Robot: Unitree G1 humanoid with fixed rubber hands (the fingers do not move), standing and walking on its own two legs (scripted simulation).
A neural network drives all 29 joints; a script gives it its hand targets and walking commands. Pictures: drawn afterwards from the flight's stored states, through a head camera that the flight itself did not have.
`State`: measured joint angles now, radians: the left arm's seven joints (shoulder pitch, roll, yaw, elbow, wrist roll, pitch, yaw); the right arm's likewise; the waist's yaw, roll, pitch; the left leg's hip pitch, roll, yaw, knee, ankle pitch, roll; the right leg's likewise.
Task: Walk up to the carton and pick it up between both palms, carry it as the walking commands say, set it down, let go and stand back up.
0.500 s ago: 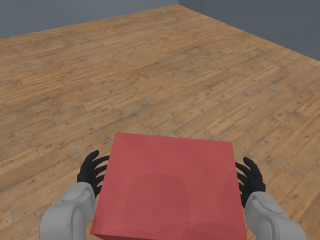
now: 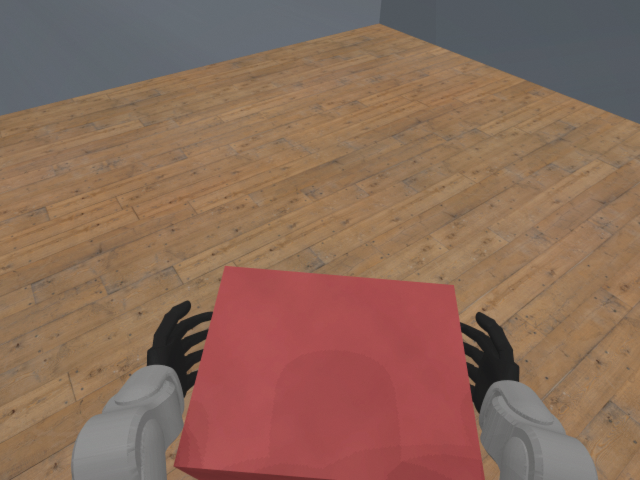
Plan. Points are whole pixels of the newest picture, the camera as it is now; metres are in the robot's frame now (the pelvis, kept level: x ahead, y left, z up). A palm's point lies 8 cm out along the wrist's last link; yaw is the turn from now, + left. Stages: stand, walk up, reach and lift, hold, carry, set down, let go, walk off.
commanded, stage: carry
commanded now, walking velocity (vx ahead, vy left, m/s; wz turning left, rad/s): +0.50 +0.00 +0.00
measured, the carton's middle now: (327, 395) +0.23 +0.00 +0.02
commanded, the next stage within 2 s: none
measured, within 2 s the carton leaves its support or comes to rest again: neither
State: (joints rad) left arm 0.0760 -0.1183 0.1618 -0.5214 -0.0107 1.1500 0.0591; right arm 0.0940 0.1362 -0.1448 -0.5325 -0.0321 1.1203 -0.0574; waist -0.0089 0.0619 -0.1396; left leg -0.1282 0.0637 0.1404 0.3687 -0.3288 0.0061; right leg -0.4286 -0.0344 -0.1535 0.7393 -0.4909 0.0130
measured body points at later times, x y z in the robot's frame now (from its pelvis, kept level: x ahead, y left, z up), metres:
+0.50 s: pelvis +0.34 +0.03 -0.01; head +0.33 +0.03 +0.44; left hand +0.57 +0.21 +0.05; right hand +0.59 -0.13 +0.05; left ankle +0.35 +0.10 -0.74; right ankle +0.18 -0.08 -0.66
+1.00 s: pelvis +0.60 +0.02 -0.01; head +0.65 +0.01 +0.44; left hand +0.83 +0.20 +0.05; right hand +0.86 -0.14 +0.04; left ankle +0.59 +0.13 -0.74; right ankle +0.61 -0.07 -0.74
